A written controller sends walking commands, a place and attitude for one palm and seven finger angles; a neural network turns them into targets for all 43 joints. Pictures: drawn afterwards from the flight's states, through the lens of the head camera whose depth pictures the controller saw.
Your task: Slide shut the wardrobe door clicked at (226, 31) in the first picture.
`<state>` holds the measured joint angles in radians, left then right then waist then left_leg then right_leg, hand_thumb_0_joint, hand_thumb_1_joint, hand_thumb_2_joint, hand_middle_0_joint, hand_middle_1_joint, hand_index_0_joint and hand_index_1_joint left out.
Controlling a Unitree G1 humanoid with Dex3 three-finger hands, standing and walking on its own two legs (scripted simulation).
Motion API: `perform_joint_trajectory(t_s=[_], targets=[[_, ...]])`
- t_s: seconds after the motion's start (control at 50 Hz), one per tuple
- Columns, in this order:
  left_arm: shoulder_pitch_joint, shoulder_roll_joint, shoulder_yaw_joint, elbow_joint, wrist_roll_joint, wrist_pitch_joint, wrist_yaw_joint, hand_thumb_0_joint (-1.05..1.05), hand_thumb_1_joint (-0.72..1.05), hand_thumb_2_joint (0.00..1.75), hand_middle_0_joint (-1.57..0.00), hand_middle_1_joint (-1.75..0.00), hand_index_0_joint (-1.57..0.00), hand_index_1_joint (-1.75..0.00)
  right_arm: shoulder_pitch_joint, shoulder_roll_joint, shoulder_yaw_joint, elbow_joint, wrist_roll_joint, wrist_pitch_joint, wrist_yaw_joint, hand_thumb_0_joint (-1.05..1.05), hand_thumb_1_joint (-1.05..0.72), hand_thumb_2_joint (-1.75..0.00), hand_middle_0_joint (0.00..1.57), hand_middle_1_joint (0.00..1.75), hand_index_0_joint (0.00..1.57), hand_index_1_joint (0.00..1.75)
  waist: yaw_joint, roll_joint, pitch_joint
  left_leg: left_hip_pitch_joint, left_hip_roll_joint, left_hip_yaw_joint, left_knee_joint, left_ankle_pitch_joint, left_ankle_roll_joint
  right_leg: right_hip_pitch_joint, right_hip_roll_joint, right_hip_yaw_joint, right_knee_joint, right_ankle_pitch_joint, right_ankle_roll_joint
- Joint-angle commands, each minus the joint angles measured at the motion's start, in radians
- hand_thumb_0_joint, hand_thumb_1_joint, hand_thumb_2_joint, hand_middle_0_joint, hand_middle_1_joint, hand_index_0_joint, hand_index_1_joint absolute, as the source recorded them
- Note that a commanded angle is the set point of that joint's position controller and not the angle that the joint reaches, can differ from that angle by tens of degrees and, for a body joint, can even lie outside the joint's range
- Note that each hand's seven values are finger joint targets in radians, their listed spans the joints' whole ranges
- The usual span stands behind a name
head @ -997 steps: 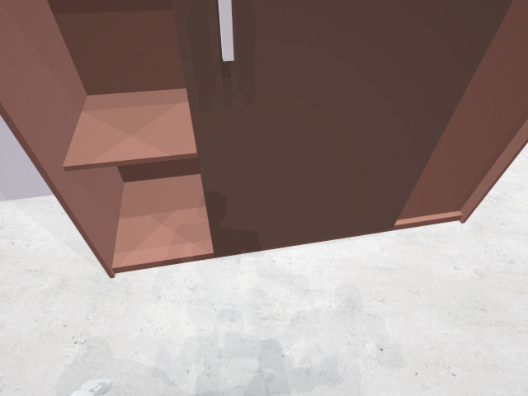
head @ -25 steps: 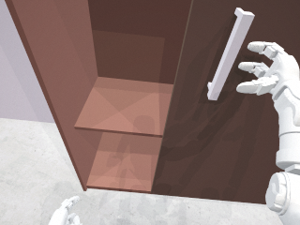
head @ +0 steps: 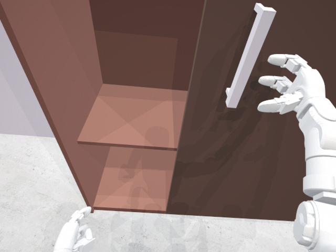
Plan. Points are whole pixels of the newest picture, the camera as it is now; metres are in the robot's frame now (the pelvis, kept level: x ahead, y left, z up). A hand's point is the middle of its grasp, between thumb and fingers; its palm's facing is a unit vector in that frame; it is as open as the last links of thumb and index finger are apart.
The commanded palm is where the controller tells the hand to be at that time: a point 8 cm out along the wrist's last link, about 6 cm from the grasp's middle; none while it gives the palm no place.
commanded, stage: move the hooked fingers beside the handle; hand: right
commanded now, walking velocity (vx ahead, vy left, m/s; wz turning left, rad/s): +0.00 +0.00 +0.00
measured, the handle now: (243, 60) +0.47 -0.12 +0.27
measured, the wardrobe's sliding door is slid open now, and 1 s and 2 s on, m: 0.42 0.42 0.42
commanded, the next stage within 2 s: feel for the door with the fingertips in 1.14 s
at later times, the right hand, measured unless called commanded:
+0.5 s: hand (283, 74) +0.40 -0.18 +0.28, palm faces +0.00 +1.00 -0.02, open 14.0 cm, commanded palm +0.38 -0.23 +0.26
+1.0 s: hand (277, 84) +0.40 -0.18 +0.26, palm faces -0.02 +1.00 -0.03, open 14.0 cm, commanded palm +0.38 -0.23 +0.26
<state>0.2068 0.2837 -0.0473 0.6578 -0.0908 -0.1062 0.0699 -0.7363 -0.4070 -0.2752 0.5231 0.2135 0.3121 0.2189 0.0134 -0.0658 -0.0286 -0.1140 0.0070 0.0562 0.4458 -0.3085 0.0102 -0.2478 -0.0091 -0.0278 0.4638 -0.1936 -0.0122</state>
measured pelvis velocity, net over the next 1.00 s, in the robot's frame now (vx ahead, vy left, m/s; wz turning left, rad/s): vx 0.00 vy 0.00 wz -0.01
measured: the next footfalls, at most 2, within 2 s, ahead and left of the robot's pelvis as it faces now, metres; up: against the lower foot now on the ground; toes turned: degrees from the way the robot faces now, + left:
none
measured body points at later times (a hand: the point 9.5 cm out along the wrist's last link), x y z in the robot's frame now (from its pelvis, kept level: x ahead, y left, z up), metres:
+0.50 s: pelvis +0.01 +0.00 +0.00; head -0.02 +0.02 +0.45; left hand +0.15 +0.25 -0.10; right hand +0.40 -0.24 +0.28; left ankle -0.04 +0.11 -0.74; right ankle +0.03 -0.11 -0.74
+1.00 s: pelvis +0.00 +0.00 +0.00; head -0.03 +0.03 +0.45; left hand +0.17 +0.25 -0.09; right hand +0.40 -0.23 +0.26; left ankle -0.04 +0.11 -0.74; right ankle +0.03 -0.11 -0.74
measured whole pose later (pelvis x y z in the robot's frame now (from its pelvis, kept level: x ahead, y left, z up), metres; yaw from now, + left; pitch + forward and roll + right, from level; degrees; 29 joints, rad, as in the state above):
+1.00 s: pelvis +0.00 +0.00 +0.00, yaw -1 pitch -2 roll +0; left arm 0.19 0.28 -0.06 0.68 -0.10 -0.09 0.07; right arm -0.78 -0.42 -0.25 0.55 0.23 0.37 0.24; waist 0.00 -0.07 -0.04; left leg -0.11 0.00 0.07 0.45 -0.31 0.02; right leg -0.25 -0.01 -0.01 0.47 -0.19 -0.01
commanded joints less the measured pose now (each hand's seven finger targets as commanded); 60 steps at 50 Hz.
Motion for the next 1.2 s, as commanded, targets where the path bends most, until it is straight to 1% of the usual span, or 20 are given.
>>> perform_joint_trajectory(t_s=[0.0,0.04,0.14,0.18,0.24,0.32,0.38,0.44,0.5,0.56,0.66,0.72,0.78,0.88,0.9,0.98,1.02,1.08,1.14,1.18], targets=[[-0.098,0.117,0.037,-0.144,0.011,-0.067,0.009,0.00,0.90,0.90,-0.20,-0.30,-0.20,-0.30,-0.612,-0.298,-0.110,-0.392,0.018,-0.162,-0.018,0.00,0.50,-0.30,0.30,1.20,0.30,1.20,0.001,0.002,-0.384,-0.065,-0.020,-0.025,-0.060,0.377,0.021,0.360,0.017,0.066,-0.010,0.257,-0.045],[-0.093,0.111,0.036,-0.131,0.012,-0.069,0.006,0.00,0.90,0.90,-0.20,-0.30,-0.20,-0.30,-0.582,-0.249,-0.074,-0.366,0.014,-0.149,-0.020,0.00,0.50,-0.30,0.30,1.20,0.30,1.20,0.002,-0.036,-0.351,-0.077,-0.018,-0.016,-0.065,0.361,0.024,0.354,0.013,0.066,-0.009,0.253,-0.039],[-0.080,0.125,0.038,-0.108,-0.001,-0.033,0.006,0.00,0.90,0.90,-0.20,-0.30,-0.20,-0.30,-0.387,-0.202,-0.047,-0.093,0.002,-0.012,-0.011,0.00,0.50,-0.30,0.30,1.20,0.30,1.20,-0.007,0.076,-0.166,-0.108,-0.019,-0.007,-0.083,0.309,0.017,0.196,0.017,0.051,-0.032,0.152,-0.041],[-0.079,0.130,0.040,-0.117,-0.005,-0.026,0.007,0.00,0.90,0.90,-0.20,-0.30,-0.20,-0.30,-0.388,-0.215,-0.050,-0.070,0.004,0.015,-0.006,0.00,0.50,-0.30,0.30,1.20,0.30,1.20,-0.005,0.104,-0.152,-0.125,-0.018,-0.009,-0.086,0.282,0.011,0.175,0.014,0.053,-0.038,0.121,-0.043],[-0.085,0.128,0.041,-0.131,0.001,-0.027,0.009,0.00,0.90,0.90,-0.20,-0.30,-0.20,-0.30,-0.479,-0.232,-0.049,-0.181,0.009,-0.030,-0.009,0.00,0.50,-0.30,0.30,1.20,0.30,1.20,0.001,0.084,-0.213,-0.104,-0.016,-0.015,-0.084,0.292,0.017,0.213,0.016,0.054,-0.031,0.150,-0.047],[-0.089,0.118,0.043,-0.161,0.016,-0.057,0.006,0.00,0.90,0.90,-0.20,-0.30,-0.20,-0.30,-0.588,-0.309,-0.127,-0.458,0.011,-0.145,-0.024,0.00,0.50,-0.30,0.30,1.20,0.30,1.20,-0.006,0.014,-0.428,-0.042,-0.019,-0.021,-0.052,0.412,0.021,0.375,0.017,0.067,-0.006,0.305,-0.046],[-0.091,0.113,0.039,-0.150,0.017,-0.065,0.003,0.00,0.90,0.90,-0.20,-0.30,-0.20,-0.30,-0.516,-0.303,-0.145,-0.443,0.018,-0.156,-0.023,0.00,0.50,-0.30,0.30,1.20,0.30,1.20,-0.011,0.013,-0.389,-0.042,-0.024,-0.017,-0.058,0.420,0.019,0.366,0.014,0.063,-0.006,0.312,-0.046],[-0.088,0.120,0.041,-0.126,0.006,-0.053,0.001,0.00,0.90,0.90,-0.20,-0.30,-0.20,-0.30,-0.413,-0.244,-0.094,-0.288,0.014,-0.073,-0.006,0.00,0.50,-0.30,0.30,1.20,0.30,1.20,-0.014,0.005,-0.259,-0.066,-0.022,-0.011,-0.075,0.380,0.020,0.278,0.018,0.050,-0.018,0.239,-0.043],[-0.092,0.126,0.040,-0.126,-0.007,-0.034,0.002,0.00,0.90,0.90,-0.20,-0.30,-0.20,-0.30,-0.325,-0.183,-0.033,-0.155,0.013,0.023,0.014,0.00,0.50,-0.30,0.30,1.20,0.30,1.20,-0.002,0.068,-0.137,-0.128,-0.022,-0.005,-0.088,0.310,0.011,0.195,0.016,0.046,-0.033,0.146,-0.043],[-0.105,0.126,0.041,-0.144,-0.008,-0.028,-0.001,0.00,0.90,0.90,-0.20,-0.30,-0.20,-0.30,-0.337,-0.169,-0.019,-0.210,0.025,0.032,0.020,0.00,0.50,-0.30,0.30,1.20,0.30,1.20,-0.002,0.068,-0.173,-0.122,-0.018,-0.010,-0.084,0.308,0.014,0.203,0.021,0.047,-0.023,0.146,-0.045],[-0.126,0.117,0.036,-0.167,0.010,-0.043,0.003,0.00,0.90,0.90,-0.20,-0.30,-0.20,-0.30,-0.498,-0.323,-0.147,-0.503,0.039,-0.100,-0.011,0.00,0.50,-0.30,0.30,1.20,0.30,1.20,-0.014,0.065,-0.351,-0.041,-0.018,-0.022,-0.062,0.383,0.015,0.290,0.026,0.058,-0.008,0.232,-0.049],[-0.130,0.111,0.033,-0.150,0.014,-0.057,0.006,0.00,0.90,0.90,-0.20,-0.30,-0.20,-0.30,-0.538,-0.308,-0.143,-0.495,0.031,-0.132,-0.024,0.00,0.50,-0.30,0.30,1.20,0.30,1.20,-0.007,0.016,-0.349,-0.058,-0.021,-0.024,-0.064,0.376,0.015,0.335,0.022,0.058,-0.009,0.244,-0.048],[-0.128,0.109,0.029,-0.128,0.006,-0.049,0.008,0.00,0.90,0.90,-0.20,-0.30,-0.20,-0.30,-0.499,-0.241,-0.070,-0.374,0.014,-0.086,-0.020,0.00,0.50,-0.30,0.30,1.20,0.30,1.20,0.004,-0.036,-0.254,-0.094,-0.019,-0.022,-0.082,0.327,0.018,0.295,0.023,0.055,-0.020,0.183,-0.042],[-0.106,0.126,0.033,-0.110,-0.014,-0.023,0.013,0.00,0.90,0.90,-0.20,-0.30,-0.20,-0.30,-0.387,-0.152,0.018,-0.092,0.022,0.037,0.023,0.00,0.50,-0.30,0.30,1.20,0.30,1.20,0.020,0.103,-0.114,-0.162,-0.018,-0.013,-0.102,0.242,0.009,0.181,0.021,0.055,-0.031,0.071,-0.044],[-0.112,0.125,0.033,-0.115,-0.014,-0.025,0.012,0.00,0.90,0.90,-0.20,-0.30,-0.20,-0.30,-0.425,-0.125,0.048,-0.106,0.025,0.034,0.030,0.00,0.50,-0.30,0.30,1.20,0.30,1.20,0.025,0.086,-0.117,-0.172,-0.016,-0.014,-0.099,0.235,0.009,0.184,0.021,0.057,-0.031,0.066,-0.044],[-0.105,0.127,0.037,-0.130,0.002,-0.037,0.015,0.00,0.90,0.90,-0.20,-0.30,-0.20,-0.30,-0.528,-0.278,-0.085,-0.215,0.035,-0.046,0.006,0.00,0.50,-0.30,0.30,1.20,0.30,1.20,0.001,0.103,-0.262,-0.096,-0.013,-0.027,-0.083,0.293,0.013,0.224,0.028,0.062,-0.018,0.133,-0.049],[-0.105,0.117,0.035,-0.137,0.007,-0.050,0.016,0.00,0.90,0.90,-0.20,-0.30,-0.20,-0.30,-0.638,-0.303,-0.097,-0.323,0.025,-0.115,-0.012,0.00,0.50,-0.30,0.30,1.20,0.30,1.20,0.007,0.061,-0.330,-0.072,-0.014,-0.033,-0.076,0.323,0.014,0.279,0.028,0.062,-0.014,0.174,-0.050],[-0.089,0.114,0.035,-0.137,0.017,-0.067,0.008,0.00,0.90,0.90,-0.20,-0.30,-0.20,-0.30,-0.639,-0.365,-0.155,-0.404,0.005,-0.183,-0.037,0.00,0.50,-0.30,0.30,1.20,0.30,1.20,-0.006,-0.012,-0.407,-0.037,-0.016,-0.030,-0.065,0.363,0.019,0.337,0.022,0.067,-0.011,0.235,-0.047],[-0.084,0.113,0.038,-0.130,0.014,-0.065,0.002,0.00,0.90,0.90,-0.20,-0.30,-0.20,-0.30,-0.524,-0.297,-0.115,-0.330,-0.002,-0.155,-0.027,0.00,0.50,-0.30,0.30,1.20,0.30,1.20,-0.012,-0.025,-0.358,-0.036,-0.019,-0.018,-0.069,0.380,0.023,0.325,0.018,0.062,-0.015,0.257,-0.042],[-0.080,0.119,0.039,-0.125,0.005,-0.056,-0.001,0.00,0.90,0.90,-0.20,-0.30,-0.20,-0.30,-0.406,-0.267,-0.105,-0.207,0.003,-0.087,-0.005,0.00,0.50,-0.30,0.30,1.20,0.30,1.20,-0.016,0.022,-0.263,-0.056,-0.021,-0.014,-0.074,0.387,0.019,0.260,0.018,0.051,-0.023,0.226,-0.044]])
